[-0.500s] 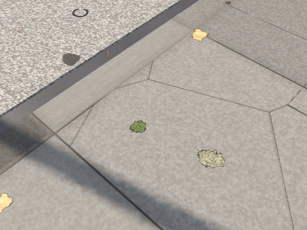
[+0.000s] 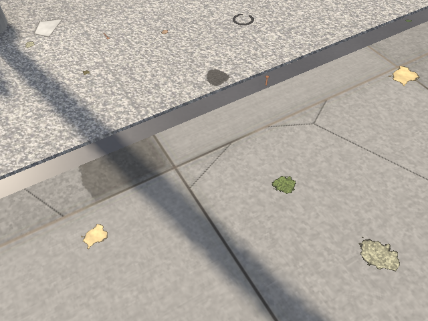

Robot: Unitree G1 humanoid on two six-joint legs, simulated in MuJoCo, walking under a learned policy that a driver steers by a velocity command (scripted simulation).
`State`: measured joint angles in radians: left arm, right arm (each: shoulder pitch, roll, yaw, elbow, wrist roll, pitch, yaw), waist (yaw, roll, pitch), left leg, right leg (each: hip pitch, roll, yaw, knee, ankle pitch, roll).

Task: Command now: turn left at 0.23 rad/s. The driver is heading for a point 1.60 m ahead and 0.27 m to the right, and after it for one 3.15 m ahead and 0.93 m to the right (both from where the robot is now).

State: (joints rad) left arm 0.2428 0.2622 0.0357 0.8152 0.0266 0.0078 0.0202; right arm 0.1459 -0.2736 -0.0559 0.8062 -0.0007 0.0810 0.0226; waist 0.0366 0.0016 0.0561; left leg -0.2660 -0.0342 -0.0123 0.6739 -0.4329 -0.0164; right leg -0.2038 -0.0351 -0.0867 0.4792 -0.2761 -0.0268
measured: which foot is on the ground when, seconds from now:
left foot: up 0.00-0.02, down 0.04-1.00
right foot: down 0.00-0.04, up 0.06-0.32, down 0.34-1.00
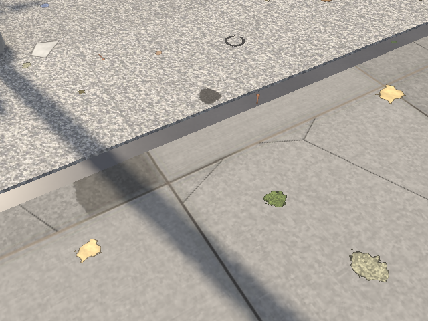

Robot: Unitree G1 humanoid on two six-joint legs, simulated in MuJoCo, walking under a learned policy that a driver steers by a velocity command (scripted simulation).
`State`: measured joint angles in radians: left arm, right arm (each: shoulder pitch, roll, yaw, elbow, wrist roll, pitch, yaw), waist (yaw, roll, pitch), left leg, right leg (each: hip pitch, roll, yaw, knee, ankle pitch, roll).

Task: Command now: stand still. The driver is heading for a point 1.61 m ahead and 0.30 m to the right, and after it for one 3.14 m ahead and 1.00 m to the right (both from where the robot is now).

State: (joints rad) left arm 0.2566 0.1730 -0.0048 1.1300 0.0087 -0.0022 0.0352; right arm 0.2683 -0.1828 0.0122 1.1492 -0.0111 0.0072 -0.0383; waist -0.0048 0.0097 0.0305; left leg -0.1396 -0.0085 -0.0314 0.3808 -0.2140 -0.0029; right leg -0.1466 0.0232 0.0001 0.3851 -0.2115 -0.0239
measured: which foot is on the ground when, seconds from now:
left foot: down 0.00-1.00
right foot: down 0.00-0.62, up 0.64-1.00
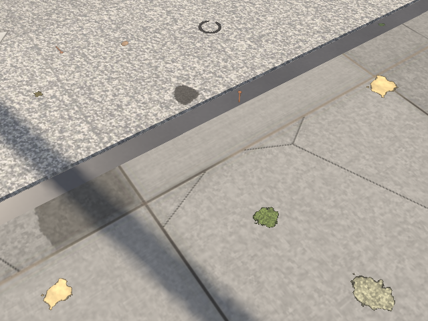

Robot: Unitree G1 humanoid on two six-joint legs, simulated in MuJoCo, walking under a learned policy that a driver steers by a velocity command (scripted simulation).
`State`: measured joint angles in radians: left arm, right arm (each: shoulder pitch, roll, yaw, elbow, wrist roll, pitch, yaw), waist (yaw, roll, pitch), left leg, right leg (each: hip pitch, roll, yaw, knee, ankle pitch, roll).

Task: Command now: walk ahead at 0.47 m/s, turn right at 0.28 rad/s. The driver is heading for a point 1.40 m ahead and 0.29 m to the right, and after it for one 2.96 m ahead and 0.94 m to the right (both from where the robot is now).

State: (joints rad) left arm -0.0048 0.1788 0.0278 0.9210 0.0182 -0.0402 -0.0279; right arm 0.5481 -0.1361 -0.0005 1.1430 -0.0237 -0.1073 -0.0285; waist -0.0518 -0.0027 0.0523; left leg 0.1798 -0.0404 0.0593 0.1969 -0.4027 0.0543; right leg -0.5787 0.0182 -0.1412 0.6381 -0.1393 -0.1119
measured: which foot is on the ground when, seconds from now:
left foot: down 0.00-0.06, up 0.08-0.58, down 0.60-1.00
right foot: up 0.00-0.04, down 0.06-0.62, up 0.64-1.00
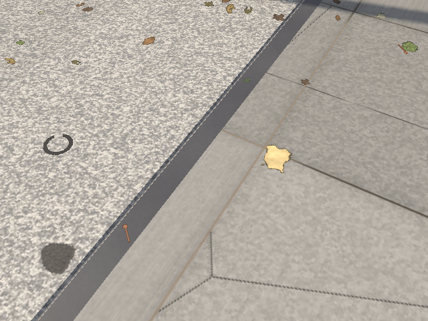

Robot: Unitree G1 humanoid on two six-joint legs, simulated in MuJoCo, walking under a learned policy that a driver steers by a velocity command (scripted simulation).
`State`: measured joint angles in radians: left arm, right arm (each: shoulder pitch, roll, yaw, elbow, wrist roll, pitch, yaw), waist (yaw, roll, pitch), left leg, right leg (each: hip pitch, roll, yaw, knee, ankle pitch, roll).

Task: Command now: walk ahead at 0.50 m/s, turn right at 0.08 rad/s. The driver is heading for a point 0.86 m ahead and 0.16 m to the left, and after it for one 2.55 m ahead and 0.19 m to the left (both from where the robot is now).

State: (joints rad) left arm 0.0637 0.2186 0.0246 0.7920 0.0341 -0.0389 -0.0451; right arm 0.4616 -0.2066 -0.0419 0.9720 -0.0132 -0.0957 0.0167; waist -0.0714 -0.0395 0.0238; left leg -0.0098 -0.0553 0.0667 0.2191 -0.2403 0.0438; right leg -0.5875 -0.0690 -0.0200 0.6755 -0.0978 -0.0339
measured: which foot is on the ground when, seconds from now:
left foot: down 0.00-0.12, up 0.14-0.64, down 0.66-1.00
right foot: up 0.00-0.08, down 0.10-0.68, up 0.70-1.00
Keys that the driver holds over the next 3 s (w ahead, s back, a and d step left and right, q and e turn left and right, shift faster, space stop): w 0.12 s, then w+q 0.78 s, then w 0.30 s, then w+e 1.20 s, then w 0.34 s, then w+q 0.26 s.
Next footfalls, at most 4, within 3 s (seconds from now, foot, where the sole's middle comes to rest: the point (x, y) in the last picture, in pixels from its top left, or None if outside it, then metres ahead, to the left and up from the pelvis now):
0.10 right None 0.21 -0.11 -0.78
0.66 left None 0.47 0.08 -0.78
1.20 right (183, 221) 0.83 0.07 -0.78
1.72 left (108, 188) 0.99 0.35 -0.78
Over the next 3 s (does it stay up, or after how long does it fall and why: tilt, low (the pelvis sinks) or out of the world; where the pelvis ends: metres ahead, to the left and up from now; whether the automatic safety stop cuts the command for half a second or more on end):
stays up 1.54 0.22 0.00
